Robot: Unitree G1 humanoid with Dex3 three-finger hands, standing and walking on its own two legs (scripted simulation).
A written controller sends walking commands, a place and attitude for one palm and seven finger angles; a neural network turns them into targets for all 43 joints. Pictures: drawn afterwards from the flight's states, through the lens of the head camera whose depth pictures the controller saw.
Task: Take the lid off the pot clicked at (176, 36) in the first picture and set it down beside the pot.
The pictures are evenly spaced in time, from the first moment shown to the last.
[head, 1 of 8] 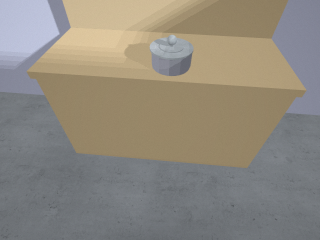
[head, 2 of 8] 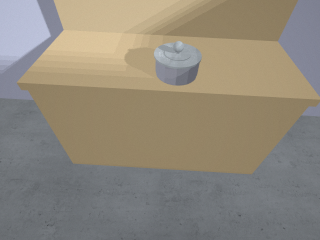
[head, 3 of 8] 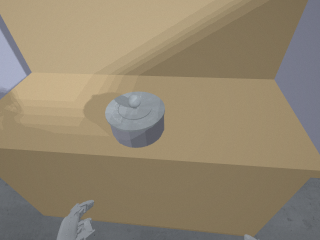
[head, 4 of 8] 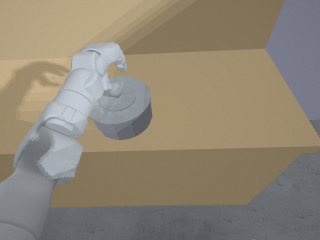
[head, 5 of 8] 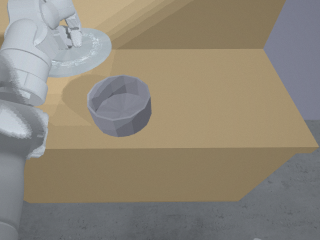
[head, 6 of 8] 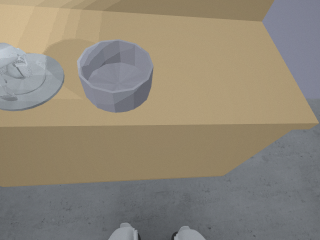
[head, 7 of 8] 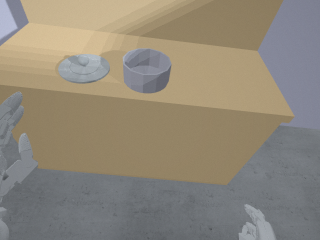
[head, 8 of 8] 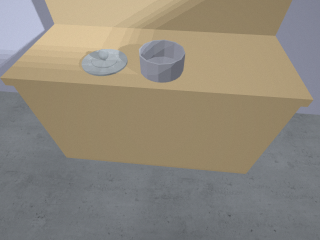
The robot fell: no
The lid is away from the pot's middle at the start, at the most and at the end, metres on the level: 0.00 0.26 0.26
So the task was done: yes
